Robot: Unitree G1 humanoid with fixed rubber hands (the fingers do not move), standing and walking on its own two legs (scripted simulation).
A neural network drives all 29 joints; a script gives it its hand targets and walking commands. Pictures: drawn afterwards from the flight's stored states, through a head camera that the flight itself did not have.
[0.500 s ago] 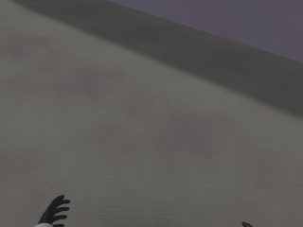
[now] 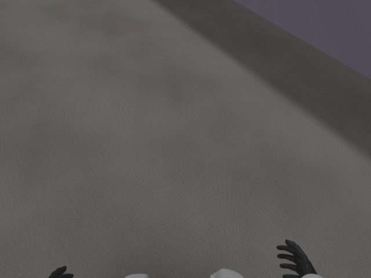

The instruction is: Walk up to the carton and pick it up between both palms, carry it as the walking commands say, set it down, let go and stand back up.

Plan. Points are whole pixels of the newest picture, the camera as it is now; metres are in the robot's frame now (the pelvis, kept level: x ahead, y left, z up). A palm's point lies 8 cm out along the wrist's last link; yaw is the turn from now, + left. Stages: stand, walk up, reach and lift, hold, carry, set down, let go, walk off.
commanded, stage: walk up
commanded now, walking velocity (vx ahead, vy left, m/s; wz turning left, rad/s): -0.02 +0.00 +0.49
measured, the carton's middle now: out of the picture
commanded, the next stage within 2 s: none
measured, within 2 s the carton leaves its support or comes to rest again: neither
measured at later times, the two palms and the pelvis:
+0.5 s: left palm out of the picture +0.06 +0.25 -0.08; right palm out of the picture +0.09 -0.30 -0.12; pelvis -0.03 -0.04 +0.01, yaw +13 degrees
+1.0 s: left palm out of the picture -0.19 +0.24 -0.13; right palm (262, 260) +0.17 -0.17 -0.08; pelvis -0.07 -0.01 +0.01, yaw +30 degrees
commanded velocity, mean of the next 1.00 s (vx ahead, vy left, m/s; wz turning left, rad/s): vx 0.00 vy -0.02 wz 0.49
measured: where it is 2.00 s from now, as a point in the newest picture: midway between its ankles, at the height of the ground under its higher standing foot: (144, 268)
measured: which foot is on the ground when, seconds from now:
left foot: down 0.00-0.44, up 0.46-0.86, down 0.88-1.00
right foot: up 0.00-0.44, down 0.46-0.88, up 0.90-1.00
